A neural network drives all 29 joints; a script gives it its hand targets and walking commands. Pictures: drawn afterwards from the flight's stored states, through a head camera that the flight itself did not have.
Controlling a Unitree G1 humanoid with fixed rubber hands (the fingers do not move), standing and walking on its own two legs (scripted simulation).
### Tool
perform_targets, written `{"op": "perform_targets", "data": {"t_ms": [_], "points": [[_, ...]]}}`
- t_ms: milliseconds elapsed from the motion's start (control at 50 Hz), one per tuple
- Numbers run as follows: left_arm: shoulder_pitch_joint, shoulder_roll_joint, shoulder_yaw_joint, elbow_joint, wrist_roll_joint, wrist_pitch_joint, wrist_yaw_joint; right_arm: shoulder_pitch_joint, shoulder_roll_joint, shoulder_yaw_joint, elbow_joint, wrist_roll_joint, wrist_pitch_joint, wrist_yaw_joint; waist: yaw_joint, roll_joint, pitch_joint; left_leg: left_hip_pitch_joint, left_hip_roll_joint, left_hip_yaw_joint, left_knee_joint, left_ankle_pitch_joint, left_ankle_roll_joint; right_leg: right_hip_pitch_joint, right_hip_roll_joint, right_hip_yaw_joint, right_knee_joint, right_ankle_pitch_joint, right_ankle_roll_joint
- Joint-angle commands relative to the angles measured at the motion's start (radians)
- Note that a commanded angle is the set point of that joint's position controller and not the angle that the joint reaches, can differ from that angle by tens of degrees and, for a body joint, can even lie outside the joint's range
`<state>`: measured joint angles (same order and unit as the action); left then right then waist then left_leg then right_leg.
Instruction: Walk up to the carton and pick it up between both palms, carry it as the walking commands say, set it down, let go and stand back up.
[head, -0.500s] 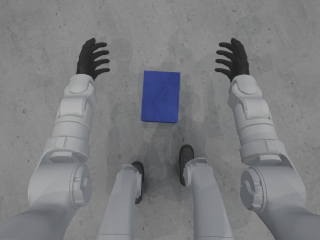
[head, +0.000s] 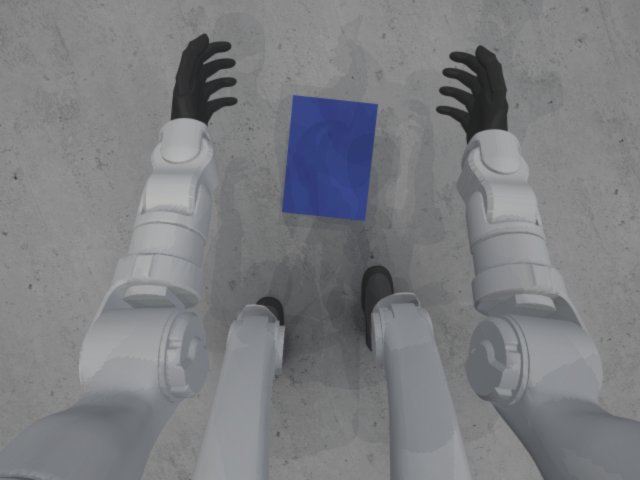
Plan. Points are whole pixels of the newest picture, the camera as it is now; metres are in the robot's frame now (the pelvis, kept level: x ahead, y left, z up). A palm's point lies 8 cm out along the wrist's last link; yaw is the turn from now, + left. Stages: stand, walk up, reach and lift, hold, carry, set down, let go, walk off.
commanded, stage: reach and lift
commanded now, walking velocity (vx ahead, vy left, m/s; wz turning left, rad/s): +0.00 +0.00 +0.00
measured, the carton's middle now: (328, 164) +0.48 -0.03 -0.52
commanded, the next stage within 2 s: none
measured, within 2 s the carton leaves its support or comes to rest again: neither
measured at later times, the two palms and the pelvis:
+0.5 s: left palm (240, 146) +0.49 +0.12 -0.34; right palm (431, 159) +0.46 -0.19 -0.34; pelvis -0.06 -0.01 -0.15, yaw +0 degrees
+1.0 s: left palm (250, 157) +0.49 +0.12 -0.45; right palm (418, 148) +0.49 -0.19 -0.42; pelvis -0.05 +0.00 -0.23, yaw +1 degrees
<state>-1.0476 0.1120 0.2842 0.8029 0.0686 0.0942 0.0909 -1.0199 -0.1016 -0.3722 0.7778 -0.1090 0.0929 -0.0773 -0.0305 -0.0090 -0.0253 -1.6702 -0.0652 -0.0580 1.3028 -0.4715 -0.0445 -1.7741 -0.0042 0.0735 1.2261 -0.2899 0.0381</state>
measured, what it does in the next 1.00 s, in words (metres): lowers itself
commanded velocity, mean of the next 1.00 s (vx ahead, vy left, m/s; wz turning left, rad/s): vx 0.00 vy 0.00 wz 0.00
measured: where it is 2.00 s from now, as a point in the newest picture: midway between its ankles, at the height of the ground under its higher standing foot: (323, 341)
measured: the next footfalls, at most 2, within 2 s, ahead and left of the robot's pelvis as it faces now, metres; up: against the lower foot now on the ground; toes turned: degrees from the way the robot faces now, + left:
none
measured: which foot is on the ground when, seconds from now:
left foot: down 0.00-1.00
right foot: down 0.00-1.00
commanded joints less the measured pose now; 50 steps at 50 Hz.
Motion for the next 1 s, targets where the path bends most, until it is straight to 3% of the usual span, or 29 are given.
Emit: {"op": "perform_targets", "data": {"t_ms": [0,100,140,160,240,300,360,380,420,500,600,700,780,820,920,980], "points": [[-0.338,0.102,-0.033,-0.153,-0.027,-0.015,0.023,-0.321,-0.126,0.017,-0.14,0.033,-0.029,-0.021,-0.013,0.047,-1.23,0.303,-0.058,0.116,0.029,0.317,-0.045,0.805,0.09,-0.114,0.171,0.352,0.004],[-0.359,0.156,-0.053,-0.142,-0.072,0.007,0.035,-0.35,-0.137,0.072,-0.167,0.078,-0.004,-0.048,0.001,0.016,-1.313,0.185,-0.061,0.147,0.136,0.237,-0.035,0.84,0.093,-0.114,0.271,0.321,0.017],[-0.412,0.176,-0.077,-0.155,-0.103,0.014,0.041,-0.403,-0.168,0.081,-0.189,0.097,0.003,-0.059,-0.005,0.01,-1.36,0.152,-0.058,0.151,0.167,0.181,-0.027,0.841,0.095,-0.119,0.308,0.269,0.015],[-0.433,0.198,-0.08,-0.133,-0.113,0.018,0.04,-0.415,-0.157,0.112,-0.182,0.114,0.011,-0.066,0.009,-0.005,-1.336,0.128,-0.056,0.152,0.186,0.127,-0.023,0.823,0.093,-0.116,0.321,0.209,0.018],[-0.49,0.23,-0.119,-0.226,-0.174,0.021,0.055,-0.481,-0.185,0.178,-0.293,0.178,0.02,-0.091,0.015,-0.034,-1.547,0.172,-0.058,0.167,0.292,0.228,-0.017,0.919,0.094,-0.108,0.408,0.348,0.018],[-0.607,0.304,-0.155,-0.282,-0.211,0.05,0.081,-0.583,-0.241,0.216,-0.352,0.238,0.051,-0.113,0.024,-0.04,-1.719,0.302,-0.049,0.166,0.354,0.22,-0.005,0.95,0.095,-0.123,0.465,0.293,0.015],[-0.68,0.359,-0.182,-0.364,-0.252,0.093,0.102,-0.675,-0.287,0.249,-0.412,0.288,0.096,-0.134,0.027,-0.042,-1.915,0.433,-0.047,0.171,0.407,0.246,-0.001,1.083,0.094,-0.122,0.513,0.328,0.013],[-0.676,0.376,-0.176,-0.365,-0.26,0.092,0.105,-0.675,-0.289,0.241,-0.434,0.288,0.093,-0.138,0.028,-0.043,-1.872,0.333,-0.044,0.174,0.435,0.284,-0.007,1.155,0.085,-0.102,0.568,0.466,0.014],[-0.715,0.383,-0.164,-0.298,-0.254,0.089,0.105,-0.689,-0.316,0.228,-0.383,0.26,0.092,-0.144,0.022,-0.052,-1.735,0.227,-0.039,0.185,0.461,0.202,-0.002,1.071,0.08,-0.096,0.596,0.403,0.015],[-0.711,0.354,-0.167,-0.099,-0.24,0.075,0.087,-0.711,-0.273,0.256,-0.166,0.279,0.08,-0.128,0.063,-0.022,-1.413,0.124,-0.025,0.18,0.476,0.06,0.007,0.778,0.069,-0.1,0.595,0.129,0.015],[-0.743,0.302,-0.155,0.129,-0.225,0.027,0.053,-0.755,-0.255,0.243,0.093,0.258,0.03,-0.092,0.041,-0.026,-1.101,-0.037,-0.015,0.155,0.506,-0.068,0.013,0.555,0.058,-0.102,0.626,-0.034,0.008],[-0.814,0.291,-0.175,0.153,-0.235,-0.018,0.04,-0.83,-0.281,0.229,0.151,0.251,-0.023,-0.081,0.006,-0.044,-1.099,-0.049,-0.021,0.133,0.571,-0.012,0.009,0.531,0.055,-0.107,0.691,0.028,0.013],[-0.827,0.295,-0.212,0.114,-0.254,-0.045,0.056,-0.826,-0.311,0.211,0.126,0.252,-0.06,-0.091,-0.019,-0.01,-1.216,0.019,-0.029,0.12,0.631,0.105,-0.003,0.539,0.054,-0.118,0.752,0.144,0.015],[-0.824,0.293,-0.236,0.09,-0.257,-0.056,0.067,-0.8,-0.317,0.189,0.108,0.264,-0.081,-0.09,-0.047,0.028,-1.219,0.053,-0.029,0.109,0.652,0.146,-0.006,0.489,0.054,-0.123,0.772,0.184,0.014],[-0.777,0.221,-0.291,0.134,-0.238,-0.08,0.059,-0.653,-0.232,0.209,0.337,0.326,-0.093,-0.032,-0.029,0.168,-0.979,0.047,-0.016,0.073,0.665,0.195,-0.026,0.227,0.043,-0.116,0.812,0.194,0.003],[-0.791,0.204,-0.313,0.08,-0.232,-0.093,0.059,-0.648,-0.245,0.175,0.329,0.324,-0.111,-0.011,-0.059,0.204,-0.992,0.113,-0.011,0.05,0.684,0.266,-0.036,0.149,0.038,-0.123,0.838,0.231,0.0]]}}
